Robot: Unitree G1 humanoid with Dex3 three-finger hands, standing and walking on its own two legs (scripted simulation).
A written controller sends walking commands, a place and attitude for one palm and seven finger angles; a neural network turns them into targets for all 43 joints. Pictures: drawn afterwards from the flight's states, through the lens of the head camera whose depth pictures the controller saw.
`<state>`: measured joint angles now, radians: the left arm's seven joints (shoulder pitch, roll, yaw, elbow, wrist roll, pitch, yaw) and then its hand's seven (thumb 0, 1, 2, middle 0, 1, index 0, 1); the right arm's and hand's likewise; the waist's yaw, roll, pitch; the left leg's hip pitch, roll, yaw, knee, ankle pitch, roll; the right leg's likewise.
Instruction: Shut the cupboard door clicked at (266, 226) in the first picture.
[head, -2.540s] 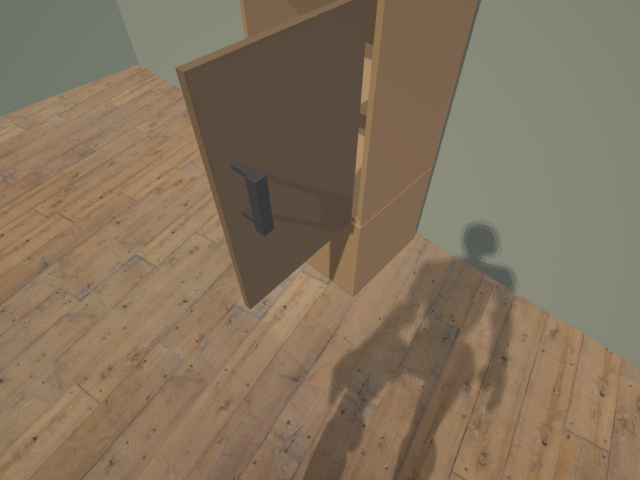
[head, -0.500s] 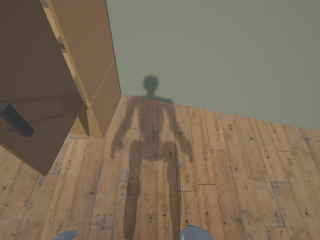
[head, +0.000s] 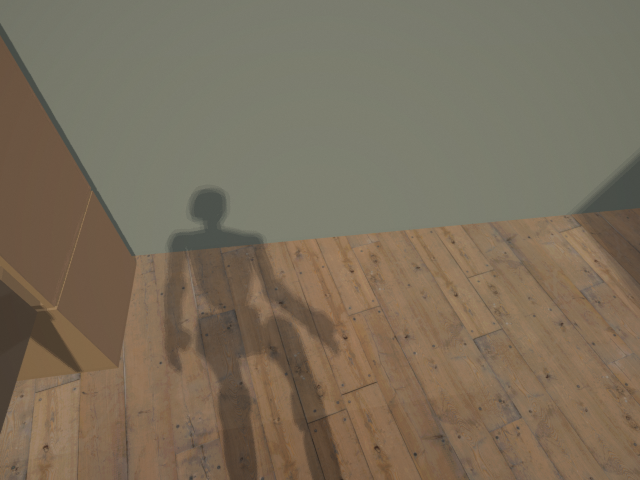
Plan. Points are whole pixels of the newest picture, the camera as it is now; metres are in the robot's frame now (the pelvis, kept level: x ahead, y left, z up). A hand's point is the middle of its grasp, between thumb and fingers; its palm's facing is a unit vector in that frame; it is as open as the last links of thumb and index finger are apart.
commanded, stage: walk to a spot facing it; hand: left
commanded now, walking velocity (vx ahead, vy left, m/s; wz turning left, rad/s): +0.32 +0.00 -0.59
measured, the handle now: out of the picture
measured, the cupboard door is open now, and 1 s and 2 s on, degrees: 91 91 91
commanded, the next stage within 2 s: turn to face it in 0.86 s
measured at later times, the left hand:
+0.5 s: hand (305, 339) +0.36 +0.04 -0.15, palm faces -0.29 -0.93 -0.22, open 7.4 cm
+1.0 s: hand (323, 334) +0.37 +0.01 -0.17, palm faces -0.19 -0.97 -0.14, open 7.4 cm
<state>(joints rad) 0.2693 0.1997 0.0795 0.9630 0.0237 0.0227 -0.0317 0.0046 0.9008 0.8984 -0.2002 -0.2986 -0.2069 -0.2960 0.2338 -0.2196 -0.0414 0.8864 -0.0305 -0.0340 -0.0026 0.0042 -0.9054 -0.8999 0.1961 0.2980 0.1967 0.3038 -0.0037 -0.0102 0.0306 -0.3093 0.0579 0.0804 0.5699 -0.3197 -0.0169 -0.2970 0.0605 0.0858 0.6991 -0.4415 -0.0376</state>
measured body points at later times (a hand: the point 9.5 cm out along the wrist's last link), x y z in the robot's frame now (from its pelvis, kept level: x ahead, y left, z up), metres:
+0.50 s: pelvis +0.19 -0.10 +0.00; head +0.24 -0.13 +0.45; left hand +0.37 +0.09 -0.14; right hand +0.09 -0.32 -0.16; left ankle +0.16 +0.07 -0.63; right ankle +0.21 -0.15 -0.73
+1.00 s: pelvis +0.45 -0.16 -0.01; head +0.48 -0.16 +0.44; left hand +0.39 +0.06 -0.16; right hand +0.51 -0.40 -0.15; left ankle +0.53 -0.09 -0.73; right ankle +0.26 -0.18 -0.64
